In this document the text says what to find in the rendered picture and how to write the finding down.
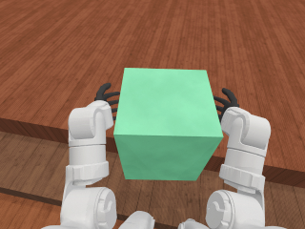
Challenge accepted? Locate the right robot hand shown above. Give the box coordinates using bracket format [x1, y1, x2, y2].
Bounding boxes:
[213, 88, 239, 125]

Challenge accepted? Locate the carton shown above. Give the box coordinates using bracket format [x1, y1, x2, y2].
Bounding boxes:
[113, 68, 224, 181]

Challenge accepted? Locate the left robot hand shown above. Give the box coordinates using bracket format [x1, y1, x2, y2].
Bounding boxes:
[94, 82, 120, 121]

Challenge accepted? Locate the left robot upper arm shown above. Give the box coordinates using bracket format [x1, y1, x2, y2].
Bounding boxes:
[41, 187, 117, 229]

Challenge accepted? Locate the robot left forearm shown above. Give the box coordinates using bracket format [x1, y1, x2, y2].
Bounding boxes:
[60, 100, 113, 223]

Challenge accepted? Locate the robot left thigh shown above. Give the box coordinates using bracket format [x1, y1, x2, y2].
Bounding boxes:
[118, 211, 155, 229]

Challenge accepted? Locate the right robot upper arm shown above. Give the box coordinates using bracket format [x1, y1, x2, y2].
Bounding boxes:
[205, 189, 287, 229]

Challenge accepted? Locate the robot right forearm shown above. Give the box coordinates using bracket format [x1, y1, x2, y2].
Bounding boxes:
[219, 107, 271, 219]

